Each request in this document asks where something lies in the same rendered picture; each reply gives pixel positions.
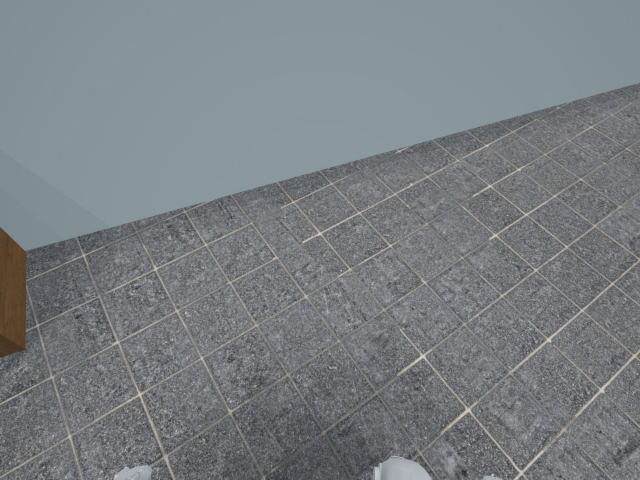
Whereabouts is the robot right thigh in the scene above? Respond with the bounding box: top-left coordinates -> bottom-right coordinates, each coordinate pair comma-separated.
372,458 -> 432,480

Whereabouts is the cupboard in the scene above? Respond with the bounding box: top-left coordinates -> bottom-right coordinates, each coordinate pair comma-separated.
0,227 -> 27,358

